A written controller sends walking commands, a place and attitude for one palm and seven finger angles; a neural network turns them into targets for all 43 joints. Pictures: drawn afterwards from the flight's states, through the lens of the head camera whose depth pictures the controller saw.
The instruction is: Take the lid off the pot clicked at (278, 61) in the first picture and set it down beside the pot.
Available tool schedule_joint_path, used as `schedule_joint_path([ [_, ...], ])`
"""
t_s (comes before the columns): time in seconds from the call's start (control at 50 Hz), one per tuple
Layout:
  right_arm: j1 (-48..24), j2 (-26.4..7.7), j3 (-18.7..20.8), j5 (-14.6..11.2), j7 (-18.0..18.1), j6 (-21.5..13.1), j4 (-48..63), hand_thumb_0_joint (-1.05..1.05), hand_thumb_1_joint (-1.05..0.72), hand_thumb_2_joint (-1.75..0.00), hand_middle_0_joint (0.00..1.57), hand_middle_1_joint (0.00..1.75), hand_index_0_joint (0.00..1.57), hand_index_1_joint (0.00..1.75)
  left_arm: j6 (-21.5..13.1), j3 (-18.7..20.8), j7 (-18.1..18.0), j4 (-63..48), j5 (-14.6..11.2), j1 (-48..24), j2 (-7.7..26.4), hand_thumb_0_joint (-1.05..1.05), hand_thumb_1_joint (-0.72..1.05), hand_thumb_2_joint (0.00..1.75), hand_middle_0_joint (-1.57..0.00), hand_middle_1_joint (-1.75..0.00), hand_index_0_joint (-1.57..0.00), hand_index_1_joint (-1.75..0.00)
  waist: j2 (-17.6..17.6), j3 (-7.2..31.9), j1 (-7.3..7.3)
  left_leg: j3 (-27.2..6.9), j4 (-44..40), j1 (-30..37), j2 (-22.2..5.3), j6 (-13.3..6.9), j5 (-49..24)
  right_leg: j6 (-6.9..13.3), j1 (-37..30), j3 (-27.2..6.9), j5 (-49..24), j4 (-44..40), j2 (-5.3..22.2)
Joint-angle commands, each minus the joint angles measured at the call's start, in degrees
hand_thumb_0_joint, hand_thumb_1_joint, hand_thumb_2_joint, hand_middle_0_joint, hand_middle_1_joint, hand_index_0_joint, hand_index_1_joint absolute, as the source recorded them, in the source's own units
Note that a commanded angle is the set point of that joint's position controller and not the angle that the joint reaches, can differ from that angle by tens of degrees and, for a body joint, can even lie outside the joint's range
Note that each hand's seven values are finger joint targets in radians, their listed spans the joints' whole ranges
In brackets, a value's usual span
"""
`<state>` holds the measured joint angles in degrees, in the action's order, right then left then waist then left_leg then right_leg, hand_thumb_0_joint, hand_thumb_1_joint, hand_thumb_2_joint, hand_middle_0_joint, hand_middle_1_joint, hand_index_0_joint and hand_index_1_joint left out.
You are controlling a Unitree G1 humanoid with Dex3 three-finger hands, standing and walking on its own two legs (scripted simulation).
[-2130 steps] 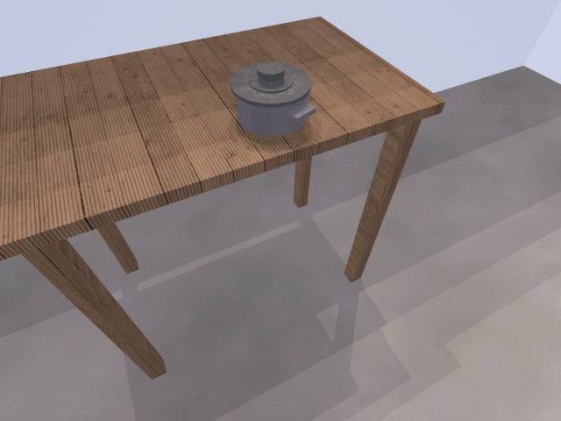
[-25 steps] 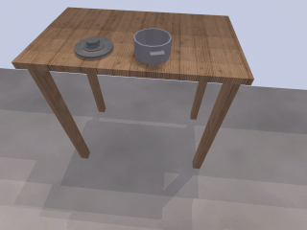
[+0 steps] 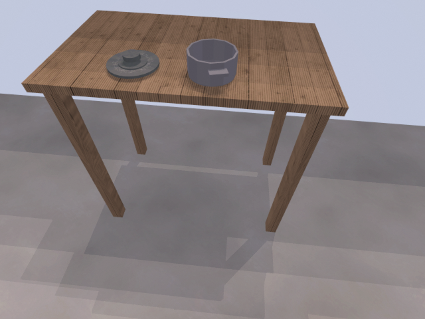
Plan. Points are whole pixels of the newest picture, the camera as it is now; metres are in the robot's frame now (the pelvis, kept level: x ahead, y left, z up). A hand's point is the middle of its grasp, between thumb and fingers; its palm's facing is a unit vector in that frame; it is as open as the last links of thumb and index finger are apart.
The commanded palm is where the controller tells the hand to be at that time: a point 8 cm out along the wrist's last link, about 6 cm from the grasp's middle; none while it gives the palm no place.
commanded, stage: let the arm hang, fingers relaxed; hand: left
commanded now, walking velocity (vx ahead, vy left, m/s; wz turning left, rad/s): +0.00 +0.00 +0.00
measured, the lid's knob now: (131, 55) +0.79 +0.27 +0.09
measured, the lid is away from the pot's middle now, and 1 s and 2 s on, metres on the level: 0.24 0.24 0.24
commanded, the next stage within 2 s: look to check the result in 0.40 s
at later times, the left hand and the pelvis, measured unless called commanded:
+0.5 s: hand out of the picture -0.01 +0.17 -0.18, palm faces +0.03 -0.98 -0.18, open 7.3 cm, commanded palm none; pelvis +0.00 +0.00 +0.00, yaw +0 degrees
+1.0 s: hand out of the picture +0.00 +0.17 -0.18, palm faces +0.04 -0.98 -0.18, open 7.3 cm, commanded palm none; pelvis +0.00 +0.01 +0.00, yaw +0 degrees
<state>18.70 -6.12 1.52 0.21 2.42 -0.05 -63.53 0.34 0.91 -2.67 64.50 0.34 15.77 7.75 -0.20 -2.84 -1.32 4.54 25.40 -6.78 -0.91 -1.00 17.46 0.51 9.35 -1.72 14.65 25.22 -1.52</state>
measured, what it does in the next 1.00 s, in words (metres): stands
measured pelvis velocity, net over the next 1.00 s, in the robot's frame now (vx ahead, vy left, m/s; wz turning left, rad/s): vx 0.00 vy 0.01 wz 0.01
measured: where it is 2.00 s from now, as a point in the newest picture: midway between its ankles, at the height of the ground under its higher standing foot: outside the picture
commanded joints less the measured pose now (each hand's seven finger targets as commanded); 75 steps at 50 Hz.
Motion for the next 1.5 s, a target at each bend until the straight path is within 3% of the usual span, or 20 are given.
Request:
schedule_joint_path([
  [0.0,5.3,-5.3,1.0,0.0,0.3,-0.5,1.1,0.00,-0.90,-0.90,0.20,0.30,0.20,0.30,-1.1,0.9,0.0,-1.8,-0.1,3.1,4.5,0.00,0.90,0.90,-0.20,-0.30,-0.20,-0.30,-0.2,-2.2,0.00,-5.2,-4.9,-0.9,-6.1,-1.9,-9.9,1.9,3.1,-4.0,-10.5,-3.7,5.3],
  [0.72,4.8,-5.1,1.1,0.0,0.6,-0.8,0.4,0.00,-0.90,-0.90,0.20,0.30,0.20,0.30,-1.3,0.9,-0.2,-1.4,-0.1,3.8,4.2,0.00,0.90,0.90,-0.20,-0.30,-0.20,-0.30,-0.6,-0.9,-0.01,-5.5,-4.5,-0.1,-5.9,-1.8,-14.0,1.6,1.9,-3.6,-14.0,-3.3,5.7],
  [0.84,4.7,-5.1,1.0,0.0,0.6,-0.7,0.3,0.00,-0.90,-0.90,0.20,0.30,0.20,0.30,-1.1,0.9,-0.1,-1.3,0.0,3.8,4.0,0.00,0.90,0.90,-0.20,-0.30,-0.20,-0.30,-0.4,-2.7,0.11,-5.9,-5.3,-1.2,-6.0,-1.9,-12.2,1.4,2.6,-3.2,-11.6,-3.7,5.6],
  [1.0,5.0,-5.3,1.0,0.0,0.7,-1.0,0.4,0.00,-0.90,-0.90,0.20,0.30,0.20,0.30,-1.2,0.9,-0.1,-1.3,-0.1,3.7,4.0,0.00,0.90,0.90,-0.20,-0.30,-0.20,-0.30,-0.8,-0.7,-0.08,-6.0,-5.0,0.6,-6.2,-2.0,-16.0,1.4,1.9,-3.0,-13.6,-2.9,5.6],
  [1.14,5.0,-5.1,0.9,0.0,0.7,-0.9,0.2,0.00,-0.90,-0.90,0.20,0.30,0.20,0.30,-1.1,0.9,-0.1,-1.0,0.0,4.0,3.7,0.00,0.90,0.90,-0.20,-0.30,-0.20,-0.30,-0.4,-2.4,0.10,-5.9,-5.5,-0.6,-6.0,-1.9,-14.0,1.4,2.1,-2.9,-12.3,-3.5,5.7],
  [1.36,5.0,-5.0,0.9,0.0,0.8,-0.9,0.0,0.00,-0.90,-0.90,0.20,0.30,0.20,0.30,-1.1,0.8,-0.1,-0.9,-0.1,4.2,3.7,0.00,0.90,0.90,-0.20,-0.30,-0.20,-0.30,-1.2,-1.9,0.13,-5.8,-5.5,-0.1,-6.0,-1.9,-13.8,1.5,2.1,-3.0,-12.3,-3.6,5.7],
  [1.48,4.9,-4.9,1.0,-0.1,0.7,-0.8,0.0,0.00,-0.90,-0.90,0.20,0.30,0.20,0.30,-1.2,0.9,-0.2,-0.9,0.0,4.3,3.8,0.00,0.90,0.90,-0.20,-0.30,-0.20,-0.30,0.2,-2.1,0.11,-6.0,-5.3,-0.6,-5.8,-1.8,-12.5,1.4,2.3,-3.2,-11.5,-3.9,5.8],
])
